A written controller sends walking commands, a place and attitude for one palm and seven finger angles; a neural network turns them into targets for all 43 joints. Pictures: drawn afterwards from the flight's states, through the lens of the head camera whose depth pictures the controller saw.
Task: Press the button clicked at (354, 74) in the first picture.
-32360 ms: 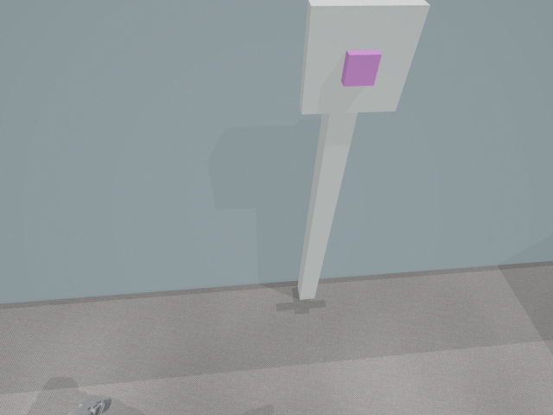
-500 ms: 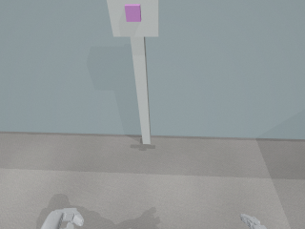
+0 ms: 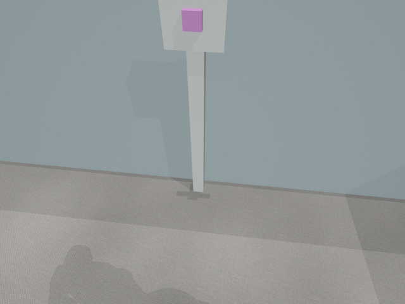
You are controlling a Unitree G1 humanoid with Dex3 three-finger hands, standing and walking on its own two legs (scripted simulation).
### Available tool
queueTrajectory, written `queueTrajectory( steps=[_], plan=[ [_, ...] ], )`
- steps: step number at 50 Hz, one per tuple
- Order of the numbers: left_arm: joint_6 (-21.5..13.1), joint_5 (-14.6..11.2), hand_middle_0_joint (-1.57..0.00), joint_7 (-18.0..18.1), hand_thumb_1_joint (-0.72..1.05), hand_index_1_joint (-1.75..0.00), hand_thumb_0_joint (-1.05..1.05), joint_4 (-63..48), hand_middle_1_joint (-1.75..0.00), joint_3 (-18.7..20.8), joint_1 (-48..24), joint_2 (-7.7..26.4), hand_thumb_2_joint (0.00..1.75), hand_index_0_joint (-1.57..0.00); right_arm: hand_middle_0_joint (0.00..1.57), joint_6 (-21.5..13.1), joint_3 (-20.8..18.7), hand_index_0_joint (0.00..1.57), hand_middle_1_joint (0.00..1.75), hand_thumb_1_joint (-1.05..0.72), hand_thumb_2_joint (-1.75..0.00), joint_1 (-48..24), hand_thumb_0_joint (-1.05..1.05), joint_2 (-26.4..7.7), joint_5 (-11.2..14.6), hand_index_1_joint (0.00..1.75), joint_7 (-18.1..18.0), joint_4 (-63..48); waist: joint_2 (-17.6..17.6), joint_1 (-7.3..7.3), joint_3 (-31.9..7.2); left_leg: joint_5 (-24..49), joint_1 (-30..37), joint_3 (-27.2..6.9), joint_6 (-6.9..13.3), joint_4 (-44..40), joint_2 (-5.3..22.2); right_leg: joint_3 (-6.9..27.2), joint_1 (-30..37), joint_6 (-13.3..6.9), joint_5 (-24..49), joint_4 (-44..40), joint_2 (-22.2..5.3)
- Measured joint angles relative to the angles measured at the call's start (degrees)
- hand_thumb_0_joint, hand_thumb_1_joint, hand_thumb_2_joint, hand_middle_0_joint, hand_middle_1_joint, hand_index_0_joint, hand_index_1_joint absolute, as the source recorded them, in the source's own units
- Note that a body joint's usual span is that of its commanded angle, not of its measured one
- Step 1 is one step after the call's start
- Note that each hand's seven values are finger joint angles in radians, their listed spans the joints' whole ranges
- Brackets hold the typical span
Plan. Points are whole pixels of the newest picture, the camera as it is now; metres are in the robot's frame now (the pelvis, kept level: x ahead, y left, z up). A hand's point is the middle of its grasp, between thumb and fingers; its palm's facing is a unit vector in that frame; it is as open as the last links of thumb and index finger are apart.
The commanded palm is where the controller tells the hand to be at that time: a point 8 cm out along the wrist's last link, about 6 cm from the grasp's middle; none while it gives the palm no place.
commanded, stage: let the arm hang, fingers relaxed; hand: left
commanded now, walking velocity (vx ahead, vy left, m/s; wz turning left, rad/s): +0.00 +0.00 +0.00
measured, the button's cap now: (192, 19) +0.80 +0.08 +0.20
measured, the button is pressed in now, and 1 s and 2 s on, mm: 0 0 0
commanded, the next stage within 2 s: stand and wait in 0.38 s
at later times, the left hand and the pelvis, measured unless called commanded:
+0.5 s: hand out of the picture +0.13 +0.23 -0.14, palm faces -0.03 -0.94 -0.33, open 7.4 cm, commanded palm none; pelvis +0.03 -0.01 +0.01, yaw -1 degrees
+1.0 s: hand out of the picture +0.13 +0.22 -0.14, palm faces -0.04 -0.93 -0.35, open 7.4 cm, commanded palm none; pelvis +0.05 -0.02 +0.01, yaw -2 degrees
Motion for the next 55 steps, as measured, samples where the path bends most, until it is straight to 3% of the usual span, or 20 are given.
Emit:
queueTrajectory(
  steps=[17,30,55],
  plan=[
    [-2.4,-0.2,-0.2,-0.3,0.9,-0.3,0.0,-0.8,-0.31,-1.2,-8.2,-1.0,0.9,-0.2,0.2,-1.4,0.8,0.2,0.3,-0.91,-0.89,-7.1,0.0,-2.0,0.4,0.29,0.2,1.8,-0.5,-0.57,0.0,2.5,5.0,0.9,-0.4,-8.4,-0.3,0.9,3.6,0.8,1.9,-6.2,-0.2],
    [-2.4,-0.3,-0.2,-0.2,0.9,-0.3,0.0,0.1,-0.3,-1.4,-8.0,-0.7,0.9,-0.2,0.2,-1.1,1.1,0.2,0.3,-0.91,-0.89,-8.1,0.0,-3.7,0.4,0.29,0.0,2.4,-0.5,-0.57,0.8,2.5,6.6,0.8,-1.4,-10.4,0.8,0.8,5.4,-0.1,2.2,-8.6,1.0],
    [-2.5,-0.4,-0.2,-0.1,0.9,-0.3,0.0,0.5,-0.3,-1.4,-7.6,-0.1,0.9,-0.2,0.2,-1.0,1.4,0.2,0.3,-0.91,-0.89,-7.2,0.0,-3.5,0.6,0.29,-0.2,2.9,-0.6,-0.65,0.2,1.8,8.9,1.7,-1.9,-11.7,1.7,1.7,7.3,-0.6,2.2,-10.4,1.9]
  ],
)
